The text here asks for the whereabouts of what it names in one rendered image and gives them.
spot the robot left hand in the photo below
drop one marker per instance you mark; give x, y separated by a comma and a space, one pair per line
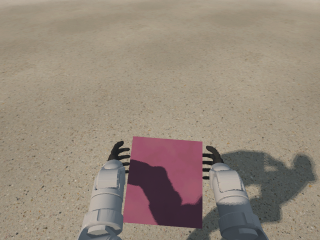
115, 154

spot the robot right forearm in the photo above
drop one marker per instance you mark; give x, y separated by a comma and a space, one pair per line
237, 220

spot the robot right hand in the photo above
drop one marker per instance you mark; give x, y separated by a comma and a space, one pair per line
215, 156

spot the carton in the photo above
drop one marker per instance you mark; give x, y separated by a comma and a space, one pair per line
165, 183

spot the robot left forearm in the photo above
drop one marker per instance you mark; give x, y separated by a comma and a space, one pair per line
104, 216

